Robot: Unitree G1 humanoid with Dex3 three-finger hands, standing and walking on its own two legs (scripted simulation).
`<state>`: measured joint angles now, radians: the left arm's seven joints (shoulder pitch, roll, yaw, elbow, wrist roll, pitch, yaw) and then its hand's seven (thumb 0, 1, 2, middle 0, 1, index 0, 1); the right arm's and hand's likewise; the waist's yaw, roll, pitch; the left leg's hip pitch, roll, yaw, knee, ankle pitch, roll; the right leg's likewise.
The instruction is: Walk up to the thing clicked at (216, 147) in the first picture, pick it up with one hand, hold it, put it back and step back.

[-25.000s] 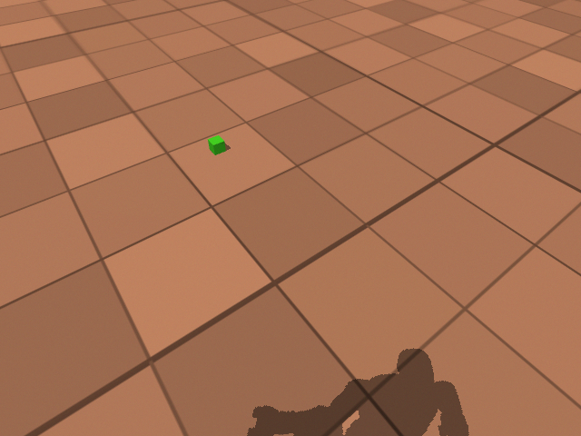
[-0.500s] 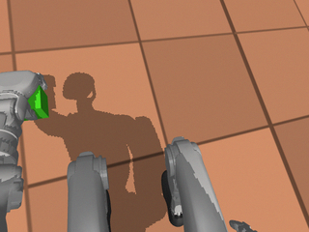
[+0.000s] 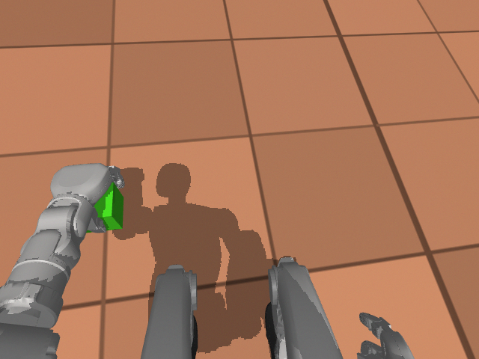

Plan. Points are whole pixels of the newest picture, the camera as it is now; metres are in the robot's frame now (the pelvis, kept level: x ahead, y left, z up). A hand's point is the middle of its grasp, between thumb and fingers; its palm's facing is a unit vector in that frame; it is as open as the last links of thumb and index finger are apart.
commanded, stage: lift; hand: left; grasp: from above
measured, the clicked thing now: (99, 207) +0.40 +0.26 -0.13
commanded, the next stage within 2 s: hold in 0.80 s
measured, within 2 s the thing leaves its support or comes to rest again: neither
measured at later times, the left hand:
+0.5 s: hand (68, 187) +0.36 +0.22 +0.07, palm faces -0.46 -0.08 -0.88, open 9.7 cm
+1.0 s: hand (43, 149) +0.38 +0.22 +0.14, palm faces -0.45 -0.09 -0.89, open 9.7 cm
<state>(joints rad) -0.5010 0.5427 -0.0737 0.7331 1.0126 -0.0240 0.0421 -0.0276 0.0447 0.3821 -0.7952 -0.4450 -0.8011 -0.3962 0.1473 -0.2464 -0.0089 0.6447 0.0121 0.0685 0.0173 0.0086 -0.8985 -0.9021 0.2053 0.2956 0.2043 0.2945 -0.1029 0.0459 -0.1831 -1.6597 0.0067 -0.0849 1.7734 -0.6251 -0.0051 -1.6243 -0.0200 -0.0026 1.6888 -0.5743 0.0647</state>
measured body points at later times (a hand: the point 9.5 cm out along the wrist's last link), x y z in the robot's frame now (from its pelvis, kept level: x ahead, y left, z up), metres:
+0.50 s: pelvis +0.04 -0.01 +0.15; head +0.11 -0.01 +0.60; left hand +0.38 +0.22 +0.12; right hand +0.13 -0.28 +0.03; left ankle +0.08 +0.12 -0.50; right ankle +0.09 -0.16 -0.50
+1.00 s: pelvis +0.07 -0.01 +0.21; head +0.11 -0.01 +0.66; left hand +0.40 +0.22 +0.19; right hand +0.17 -0.27 +0.09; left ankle +0.08 +0.12 -0.50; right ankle +0.09 -0.16 -0.50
